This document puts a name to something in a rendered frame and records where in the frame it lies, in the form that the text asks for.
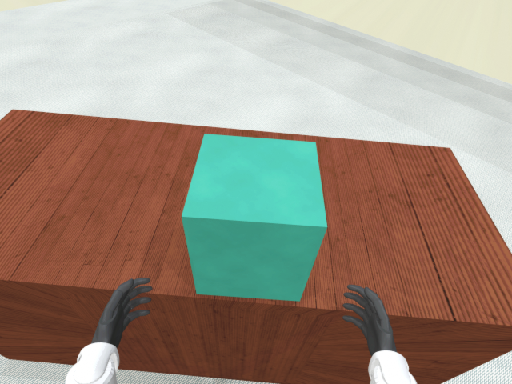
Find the right robot hand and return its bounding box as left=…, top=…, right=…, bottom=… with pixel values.
left=342, top=285, right=397, bottom=357

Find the robot right forearm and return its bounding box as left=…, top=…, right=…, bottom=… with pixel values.
left=368, top=350, right=417, bottom=384

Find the robot left forearm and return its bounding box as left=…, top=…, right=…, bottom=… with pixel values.
left=66, top=342, right=119, bottom=384

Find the left robot hand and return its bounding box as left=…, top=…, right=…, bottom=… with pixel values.
left=91, top=278, right=153, bottom=348

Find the carton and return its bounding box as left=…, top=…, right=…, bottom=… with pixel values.
left=182, top=134, right=327, bottom=302

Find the pedestal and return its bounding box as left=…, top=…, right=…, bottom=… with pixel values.
left=0, top=110, right=512, bottom=384

